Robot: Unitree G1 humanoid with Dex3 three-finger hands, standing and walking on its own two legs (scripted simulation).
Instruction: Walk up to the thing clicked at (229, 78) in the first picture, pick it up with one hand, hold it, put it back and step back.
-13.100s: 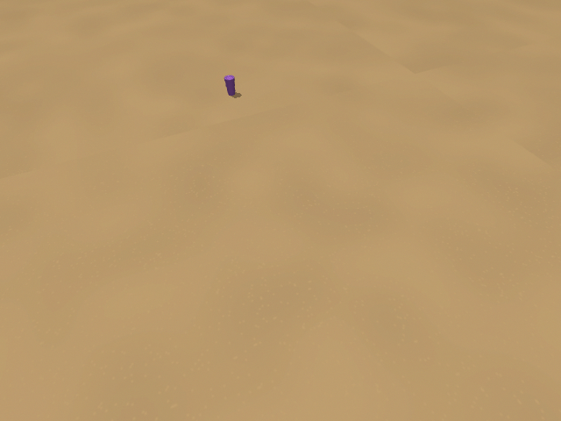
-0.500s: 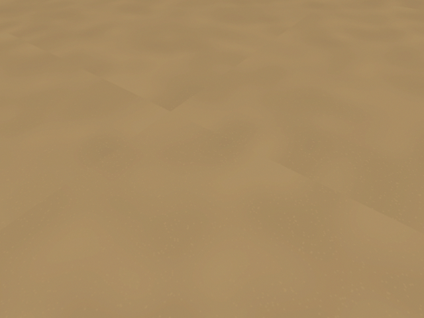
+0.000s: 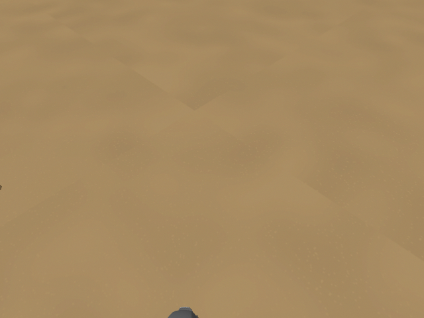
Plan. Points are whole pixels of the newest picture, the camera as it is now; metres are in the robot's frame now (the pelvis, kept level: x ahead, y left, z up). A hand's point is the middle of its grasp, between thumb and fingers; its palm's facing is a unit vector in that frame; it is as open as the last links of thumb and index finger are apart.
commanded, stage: walk up
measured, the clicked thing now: out of the picture +0.88 +1.42 -0.71
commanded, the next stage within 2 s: none
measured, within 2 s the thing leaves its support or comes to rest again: neither
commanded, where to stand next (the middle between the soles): +0.77 -0.02 m, yaw -3 degrees
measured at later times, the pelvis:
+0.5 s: pelvis +0.25 -0.02 -0.02, yaw -2 degrees
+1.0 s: pelvis +0.45 +0.01 -0.01, yaw +0 degrees
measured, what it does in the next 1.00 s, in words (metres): walks ahead: left foot, then right foot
